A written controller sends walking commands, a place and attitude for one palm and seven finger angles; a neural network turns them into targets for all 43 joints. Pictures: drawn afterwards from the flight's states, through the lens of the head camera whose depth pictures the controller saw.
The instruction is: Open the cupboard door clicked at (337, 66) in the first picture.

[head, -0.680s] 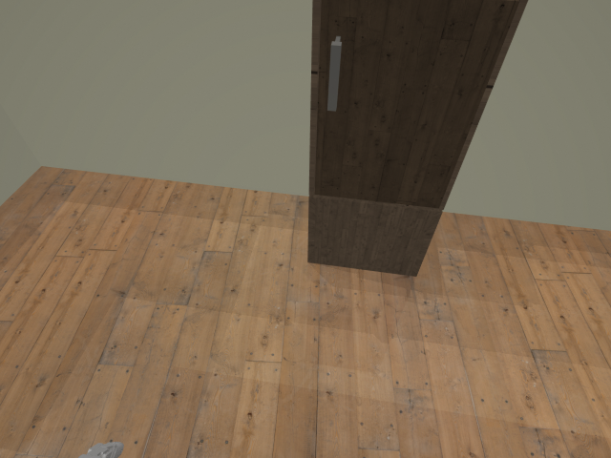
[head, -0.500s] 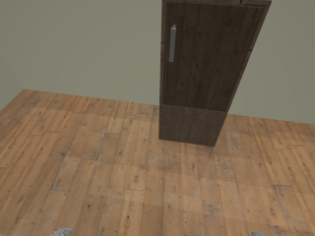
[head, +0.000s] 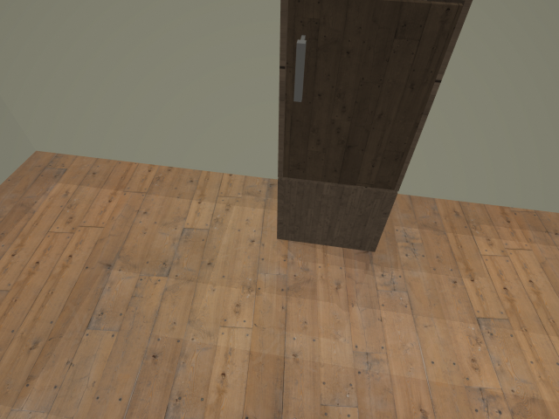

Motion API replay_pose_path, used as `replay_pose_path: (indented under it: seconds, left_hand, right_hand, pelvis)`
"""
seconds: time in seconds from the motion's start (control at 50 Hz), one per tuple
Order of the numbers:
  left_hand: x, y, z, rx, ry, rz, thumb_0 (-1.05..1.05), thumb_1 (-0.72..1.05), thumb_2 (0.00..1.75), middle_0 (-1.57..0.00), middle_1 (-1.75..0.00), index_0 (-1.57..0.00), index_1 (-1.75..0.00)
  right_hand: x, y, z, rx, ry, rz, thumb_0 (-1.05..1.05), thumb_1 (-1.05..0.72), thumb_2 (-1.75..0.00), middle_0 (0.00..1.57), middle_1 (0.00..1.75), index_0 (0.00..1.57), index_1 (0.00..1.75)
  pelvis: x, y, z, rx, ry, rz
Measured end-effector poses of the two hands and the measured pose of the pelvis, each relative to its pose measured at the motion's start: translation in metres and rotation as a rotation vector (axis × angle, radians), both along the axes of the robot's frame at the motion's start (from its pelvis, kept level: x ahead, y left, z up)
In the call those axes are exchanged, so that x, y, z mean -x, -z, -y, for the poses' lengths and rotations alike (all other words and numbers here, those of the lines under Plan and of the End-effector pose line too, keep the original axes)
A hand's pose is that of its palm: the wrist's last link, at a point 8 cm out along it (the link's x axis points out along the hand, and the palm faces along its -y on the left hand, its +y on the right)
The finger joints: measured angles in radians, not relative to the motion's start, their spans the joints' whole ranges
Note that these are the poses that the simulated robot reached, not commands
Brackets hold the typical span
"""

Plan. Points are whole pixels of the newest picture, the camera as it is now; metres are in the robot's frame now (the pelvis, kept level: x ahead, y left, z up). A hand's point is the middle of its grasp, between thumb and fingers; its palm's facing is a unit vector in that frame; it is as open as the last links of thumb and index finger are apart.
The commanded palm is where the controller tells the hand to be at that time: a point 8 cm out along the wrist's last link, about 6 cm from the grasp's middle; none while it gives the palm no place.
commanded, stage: stand and wait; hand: left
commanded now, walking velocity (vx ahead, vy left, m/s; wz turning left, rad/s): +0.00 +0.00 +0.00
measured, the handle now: (300, 69) +0.94 +0.00 +0.06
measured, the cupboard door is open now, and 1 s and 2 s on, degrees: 0 0 0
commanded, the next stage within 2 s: look at it before walking up in 0.14 s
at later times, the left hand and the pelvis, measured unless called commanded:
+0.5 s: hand out of the picture +0.08 +0.24 -0.15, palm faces -0.02 -0.94 -0.33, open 7.4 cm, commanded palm none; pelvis +0.00 +0.00 +0.00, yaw +0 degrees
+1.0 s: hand out of the picture +0.07 +0.24 -0.15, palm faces -0.03 -0.94 -0.33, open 7.4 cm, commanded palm none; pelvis +0.00 +0.00 +0.00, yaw -1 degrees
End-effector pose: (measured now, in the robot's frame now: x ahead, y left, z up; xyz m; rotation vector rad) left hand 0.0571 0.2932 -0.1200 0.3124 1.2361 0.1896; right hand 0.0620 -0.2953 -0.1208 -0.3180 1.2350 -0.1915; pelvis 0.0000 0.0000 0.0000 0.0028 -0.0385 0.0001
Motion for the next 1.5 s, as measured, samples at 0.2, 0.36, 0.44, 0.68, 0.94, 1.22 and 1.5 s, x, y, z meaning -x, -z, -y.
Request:
replay_pose_path:
  seconds: [0.2,0.36,0.44,0.68,0.94,1.22,1.5]
  left_hand:
    - [-0.008,-0.002,0.003,0.002,0.011,0.028,0.00,0.91,0.90,-0.20,-0.30,-0.21,-0.30]
    - [-0.014,-0.004,0.005,0.006,0.016,0.048,0.00,0.91,0.90,-0.20,-0.30,-0.21,-0.30]
    - [-0.014,-0.004,0.005,0.006,0.015,0.049,0.00,0.91,0.90,-0.20,-0.30,-0.21,-0.30]
    - [-0.005,-0.003,0.004,0.004,0.006,0.022,0.00,0.91,0.90,-0.20,-0.30,-0.21,-0.30]
    - [-0.003,-0.002,0.004,0.004,0.000,0.005,0.00,0.91,0.90,-0.20,-0.30,-0.21,-0.30]
    - [-0.010,0.010,0.029,0.050,0.035,-0.037,0.00,0.91,0.90,-0.20,-0.30,-0.20,-0.30]
    - [0.019,0.022,0.117,0.149,-0.045,-0.183,0.00,0.91,0.90,-0.20,-0.30,-0.20,-0.30]
  right_hand:
    - [0.002,0.000,-0.002,-0.010,0.002,0.008,0.00,-0.90,-0.90,0.20,0.30,0.21,0.30]
    - [-0.004,-0.001,-0.003,-0.013,-0.005,0.029,0.00,-0.90,-0.90,0.20,0.30,0.21,0.30]
    - [-0.007,-0.002,-0.003,-0.012,-0.007,0.037,0.00,-0.90,-0.90,0.20,0.30,0.21,0.30]
    - [-0.009,-0.003,0.000,-0.006,-0.013,0.027,0.00,-0.90,-0.90,0.20,0.30,0.21,0.30]
    - [-0.010,-0.003,0.001,-0.003,-0.013,0.014,0.00,-0.90,-0.90,0.20,0.30,0.21,0.30]
    - [0.009,0.013,-0.016,-0.059,0.060,0.010,0.00,-0.90,-0.90,0.20,0.30,0.20,0.30]
    - [0.021,0.031,-0.006,-0.147,0.175,-0.143,0.00,-0.91,-0.90,0.20,0.30,0.20,0.30]
  pelvis:
    - [0.003,-0.001,0.001,-0.001,0.001,0.001]
    - [0.003,-0.001,0.001,-0.001,0.000,0.001]
    - [0.003,-0.001,0.001,-0.001,0.000,0.002]
    - [0.002,-0.002,0.003,0.000,-0.002,-0.002]
    - [-0.001,-0.003,0.003,0.001,0.000,-0.002]
    - [-0.007,0.004,0.007,-0.008,0.065,-0.019]
    - [-0.065,0.006,0.047,0.004,0.098,-0.035]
